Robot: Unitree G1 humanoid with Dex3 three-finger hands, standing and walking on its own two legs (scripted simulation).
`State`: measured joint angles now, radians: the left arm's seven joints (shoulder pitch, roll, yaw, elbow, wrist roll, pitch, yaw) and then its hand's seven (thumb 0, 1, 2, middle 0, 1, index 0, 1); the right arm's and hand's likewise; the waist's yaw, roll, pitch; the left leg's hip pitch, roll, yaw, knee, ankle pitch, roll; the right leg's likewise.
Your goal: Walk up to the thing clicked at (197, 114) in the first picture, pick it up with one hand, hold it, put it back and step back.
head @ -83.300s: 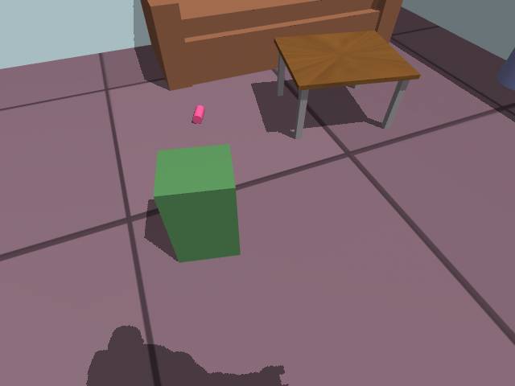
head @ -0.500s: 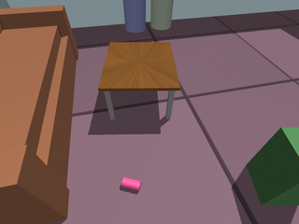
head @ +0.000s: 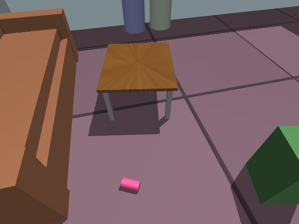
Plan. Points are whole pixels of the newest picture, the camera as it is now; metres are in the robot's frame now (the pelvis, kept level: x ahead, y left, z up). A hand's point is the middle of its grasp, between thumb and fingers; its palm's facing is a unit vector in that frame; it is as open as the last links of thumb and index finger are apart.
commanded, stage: stand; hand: left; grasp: from above
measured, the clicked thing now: (130, 184) +0.49 +0.17 -0.75
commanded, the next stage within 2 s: step back in 1.40 s
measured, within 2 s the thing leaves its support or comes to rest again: neither
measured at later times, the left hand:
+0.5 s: hand out of the picture +0.08 +0.24 -0.15, palm faces +0.01 -0.94 -0.34, open 7.4 cm
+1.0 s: hand out of the picture +0.09 +0.23 -0.15, palm faces +0.01 -0.94 -0.34, open 7.4 cm
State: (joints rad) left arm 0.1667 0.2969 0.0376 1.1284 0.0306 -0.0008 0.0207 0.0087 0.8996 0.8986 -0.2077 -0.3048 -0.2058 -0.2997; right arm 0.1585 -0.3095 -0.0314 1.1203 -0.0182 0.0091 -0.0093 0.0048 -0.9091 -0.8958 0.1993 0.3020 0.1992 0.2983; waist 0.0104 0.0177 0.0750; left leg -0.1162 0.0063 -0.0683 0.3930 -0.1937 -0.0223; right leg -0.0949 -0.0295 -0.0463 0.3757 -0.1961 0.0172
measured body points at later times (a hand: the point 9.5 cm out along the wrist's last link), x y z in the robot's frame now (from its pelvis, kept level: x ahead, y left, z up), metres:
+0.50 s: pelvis +0.01 -0.01 +0.00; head +0.01 -0.01 +0.45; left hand +0.08 +0.29 -0.13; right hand +0.07 -0.30 -0.14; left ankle +0.02 +0.13 -0.74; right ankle +0.01 -0.13 -0.74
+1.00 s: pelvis +0.02 -0.01 +0.00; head +0.02 -0.02 +0.45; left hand +0.09 +0.28 -0.13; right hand +0.09 -0.31 -0.14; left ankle +0.02 +0.13 -0.74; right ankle +0.01 -0.13 -0.74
